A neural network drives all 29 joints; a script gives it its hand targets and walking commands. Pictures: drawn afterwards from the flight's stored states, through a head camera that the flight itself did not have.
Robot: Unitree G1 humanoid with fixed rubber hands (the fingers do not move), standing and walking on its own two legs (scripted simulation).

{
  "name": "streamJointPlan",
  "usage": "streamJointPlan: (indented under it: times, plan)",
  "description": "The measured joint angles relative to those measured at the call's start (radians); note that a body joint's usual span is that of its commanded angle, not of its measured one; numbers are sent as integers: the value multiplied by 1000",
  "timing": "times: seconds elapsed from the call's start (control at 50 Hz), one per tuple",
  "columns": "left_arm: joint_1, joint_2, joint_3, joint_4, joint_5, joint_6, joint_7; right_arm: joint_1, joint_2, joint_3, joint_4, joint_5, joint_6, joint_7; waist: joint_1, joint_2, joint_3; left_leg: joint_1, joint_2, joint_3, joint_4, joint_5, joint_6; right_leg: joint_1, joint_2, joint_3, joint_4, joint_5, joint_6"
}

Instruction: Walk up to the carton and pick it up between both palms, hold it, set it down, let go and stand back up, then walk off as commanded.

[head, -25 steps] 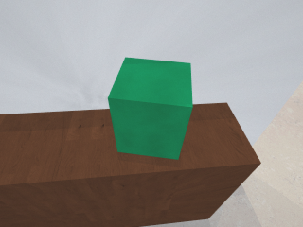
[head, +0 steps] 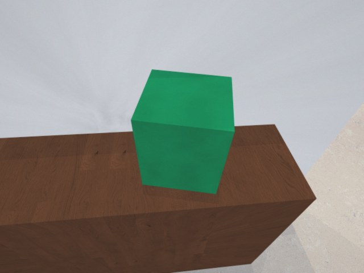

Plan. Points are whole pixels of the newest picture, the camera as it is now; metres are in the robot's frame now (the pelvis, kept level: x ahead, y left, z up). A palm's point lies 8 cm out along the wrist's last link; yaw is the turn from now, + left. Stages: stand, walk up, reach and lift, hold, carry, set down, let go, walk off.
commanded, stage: stand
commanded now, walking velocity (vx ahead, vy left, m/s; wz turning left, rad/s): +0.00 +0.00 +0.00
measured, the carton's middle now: (184, 133) +0.48 +0.00 +0.04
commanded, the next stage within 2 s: walk up in 0.32 s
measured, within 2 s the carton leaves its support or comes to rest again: neither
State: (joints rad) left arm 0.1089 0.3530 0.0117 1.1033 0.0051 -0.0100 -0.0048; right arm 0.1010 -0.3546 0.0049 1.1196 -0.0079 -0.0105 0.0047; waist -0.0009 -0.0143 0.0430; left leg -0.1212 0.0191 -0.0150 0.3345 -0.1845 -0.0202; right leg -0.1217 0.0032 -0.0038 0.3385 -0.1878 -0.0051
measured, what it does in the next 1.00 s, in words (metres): steps to the right: right foot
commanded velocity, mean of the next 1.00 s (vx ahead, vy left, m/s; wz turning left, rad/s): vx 0.00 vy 0.00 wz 0.00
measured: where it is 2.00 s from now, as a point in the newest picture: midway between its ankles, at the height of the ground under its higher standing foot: outside the picture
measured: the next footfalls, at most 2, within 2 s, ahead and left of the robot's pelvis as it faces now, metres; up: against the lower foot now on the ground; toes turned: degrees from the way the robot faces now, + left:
right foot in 0.82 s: +0.08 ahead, -0.23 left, +0.00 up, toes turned +2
left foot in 1.14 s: +0.06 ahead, +0.01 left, +0.00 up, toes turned +5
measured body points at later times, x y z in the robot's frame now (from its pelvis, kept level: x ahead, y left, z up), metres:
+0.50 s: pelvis +0.00 +0.00 +0.00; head +0.01 +0.01 +0.45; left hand +0.09 +0.30 -0.13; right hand +0.08 -0.31 -0.13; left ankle +0.00 +0.13 -0.75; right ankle +0.00 -0.12 -0.75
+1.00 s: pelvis +0.02 -0.10 -0.02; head +0.06 -0.10 +0.43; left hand +0.07 +0.20 -0.15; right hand +0.09 -0.44 -0.13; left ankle +0.01 +0.02 -0.71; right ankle +0.04 -0.23 -0.75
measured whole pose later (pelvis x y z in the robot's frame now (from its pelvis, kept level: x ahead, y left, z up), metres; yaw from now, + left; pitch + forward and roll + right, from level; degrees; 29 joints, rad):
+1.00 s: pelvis +0.02 -0.10 -0.02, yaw +3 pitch -2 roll +0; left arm 0.23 0.35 0.07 0.89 0.03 0.02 -0.03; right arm 0.25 -0.45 -0.03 0.95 -0.01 0.01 -0.02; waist 0.01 0.00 0.12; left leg -0.39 -0.01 -0.04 0.92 -0.50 0.02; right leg -0.27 -0.03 -0.02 0.61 -0.31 0.00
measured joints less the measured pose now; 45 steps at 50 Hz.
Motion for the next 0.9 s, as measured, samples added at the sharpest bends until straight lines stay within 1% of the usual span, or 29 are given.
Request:
streamJointPlan:
  times: [0.52, 0.54, 0.56, 0.6, 0.62, 0.64, 0.68, 0.72, 0.76, 0.8, 0.82, 0.84, 0.86, 0.88, 0.9]
  plan:
    - [0, 2, 0, -6, 1, 0, 1, 3, -6, 0, 0, -1, 5, -5, 1, 2, 0, 16, 2, 6, -13, -2, 1, 16, 1, 5, -19, 4, 2]
    - [3, 6, 11, -20, 12, 11, -7, 9, -5, -2, -6, -3, -1, -9, 0, -3, -1, 6, 0, 6, -4, -4, 2, 0, -1, 4, 3, -5, -1]
    - [4, 15, 24, -40, 22, 27, -17, 19, -3, -7, -18, -5, -11, -17, -2, -13, 3, -7, -3, 3, 13, -10, 3, -27, -2, 4, 56, -42, -5]
    - [8, 39, 50, -88, 39, 65, -32, 51, -1, -21, -48, -13, -28, -38, -7, -28, 11, -32, 1, -9, 37, -20, 3, -117, 8, 19, 259, -169, -8]
    - [11, 51, 61, -113, 44, 80, -37, 71, -5, -28, -63, -14, -34, -49, -11, -32, 15, -45, 8, -20, 47, -23, 3, -165, 12, 26, 365, -207, -10]
    - [15, 63, 72, -138, 44, 90, -43, 92, -10, -34, -76, -16, -37, -58, -12, -35, 21, -56, 16, -29, 58, -27, 2, -208, 12, 35, 459, -229, -11]
    - [34, 85, 90, -181, 42, 96, -51, 129, -26, -43, -95, -24, -37, -69, -11, -45, 30, -70, 31, -42, 81, -39, -11, -263, -5, 57, 558, -242, -12]
    - [57, 98, 102, -207, 40, 101, -58, 158, -48, -52, -111, -32, -33, -68, -12, -50, 37, -82, 46, -49, 115, -60, -25, -281, -33, 67, 554, -259, -9]
    - [73, 102, 107, -218, 35, 103, -60, 176, -74, -60, -125, -37, -23, -62, -15, -44, 44, -100, 66, -60, 164, -91, -34, -267, -55, 58, 484, -276, -10]
    - [90, 100, 109, -220, 29, 91, -54, 183, -100, -60, -138, -36, -6, -52, -19, -33, 50, -128, 87, -74, 240, -135, -38, -217, -61, 34, 355, -207, -9]
    - [98, 100, 109, -221, 30, 80, -49, 186, -110, -59, -146, -34, 2, -49, -19, -29, 53, -155, 94, -83, 302, -167, -26, -192, -56, 27, 295, -145, 0]
    - [100, 88, 108, -216, 34, 69, -41, 178, -121, -58, -148, -31, 13, -51, -20, -12, 66, -182, 91, -113, 378, -226, -5, -196, -42, 15, 314, -117, 18]
    - [101, 71, 101, -210, 36, 63, -36, 169, -125, -58, -146, -24, 23, -54, -22, 2, 73, -212, 70, -139, 464, -292, 13, -199, -34, 4, 337, -123, 27]
    - [104, 54, 93, -207, 34, 61, -35, 162, -125, -56, -144, -16, 29, -56, -18, 8, 74, -240, 44, -141, 544, -334, 23, -197, -32, 0, 345, -135, 26]
    - [107, 39, 83, -206, 30, 60, -33, 157, -123, -53, -144, -7, 30, -55, -12, 9, 72, -263, 23, -121, 606, -347, 30, -192, -32, -1, 339, -142, 19]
